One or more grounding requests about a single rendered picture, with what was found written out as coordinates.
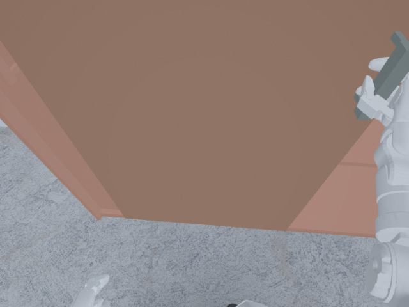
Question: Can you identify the robot left hand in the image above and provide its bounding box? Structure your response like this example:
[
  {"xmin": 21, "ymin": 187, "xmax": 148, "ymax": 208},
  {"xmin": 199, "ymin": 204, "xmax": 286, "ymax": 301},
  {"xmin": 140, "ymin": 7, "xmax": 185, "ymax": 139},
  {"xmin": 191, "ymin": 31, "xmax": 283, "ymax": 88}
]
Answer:
[{"xmin": 71, "ymin": 274, "xmax": 110, "ymax": 307}]

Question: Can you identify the robot right forearm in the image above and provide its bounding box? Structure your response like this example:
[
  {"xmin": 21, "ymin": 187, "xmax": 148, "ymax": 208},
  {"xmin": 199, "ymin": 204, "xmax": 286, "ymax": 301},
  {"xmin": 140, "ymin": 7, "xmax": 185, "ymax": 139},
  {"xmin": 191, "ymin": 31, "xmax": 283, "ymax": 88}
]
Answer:
[{"xmin": 374, "ymin": 122, "xmax": 409, "ymax": 247}]

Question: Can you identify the handle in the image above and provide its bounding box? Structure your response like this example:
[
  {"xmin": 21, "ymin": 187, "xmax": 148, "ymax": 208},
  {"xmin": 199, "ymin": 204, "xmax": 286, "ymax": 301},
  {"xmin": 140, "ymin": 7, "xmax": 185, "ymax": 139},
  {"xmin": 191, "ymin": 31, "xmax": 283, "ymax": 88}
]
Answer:
[
  {"xmin": 353, "ymin": 31, "xmax": 409, "ymax": 120},
  {"xmin": 0, "ymin": 56, "xmax": 17, "ymax": 86}
]

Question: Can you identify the wardrobe door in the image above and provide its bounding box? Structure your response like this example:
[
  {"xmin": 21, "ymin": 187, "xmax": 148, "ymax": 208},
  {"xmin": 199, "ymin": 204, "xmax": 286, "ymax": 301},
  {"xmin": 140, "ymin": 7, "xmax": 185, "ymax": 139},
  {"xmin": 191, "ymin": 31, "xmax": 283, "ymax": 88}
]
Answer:
[
  {"xmin": 0, "ymin": 41, "xmax": 119, "ymax": 210},
  {"xmin": 0, "ymin": 0, "xmax": 409, "ymax": 231}
]

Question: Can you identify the robot right hand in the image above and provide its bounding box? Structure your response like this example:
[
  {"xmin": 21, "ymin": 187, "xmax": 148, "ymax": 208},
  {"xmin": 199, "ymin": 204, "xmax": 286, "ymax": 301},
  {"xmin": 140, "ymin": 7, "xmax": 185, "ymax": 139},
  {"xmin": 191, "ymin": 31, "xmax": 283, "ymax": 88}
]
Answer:
[{"xmin": 356, "ymin": 57, "xmax": 409, "ymax": 129}]

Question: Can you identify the robot right upper arm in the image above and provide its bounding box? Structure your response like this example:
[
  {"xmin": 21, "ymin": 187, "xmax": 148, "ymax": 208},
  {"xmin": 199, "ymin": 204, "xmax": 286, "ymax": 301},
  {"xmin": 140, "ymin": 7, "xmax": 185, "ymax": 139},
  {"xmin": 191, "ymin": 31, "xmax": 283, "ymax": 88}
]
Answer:
[{"xmin": 365, "ymin": 242, "xmax": 409, "ymax": 307}]

